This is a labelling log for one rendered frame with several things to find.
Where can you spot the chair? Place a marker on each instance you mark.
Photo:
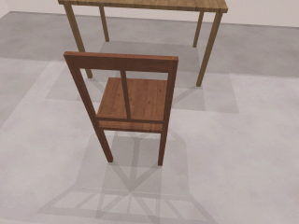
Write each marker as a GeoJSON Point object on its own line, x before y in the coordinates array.
{"type": "Point", "coordinates": [135, 105]}

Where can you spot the table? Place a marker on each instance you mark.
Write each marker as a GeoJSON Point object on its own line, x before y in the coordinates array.
{"type": "Point", "coordinates": [213, 6]}

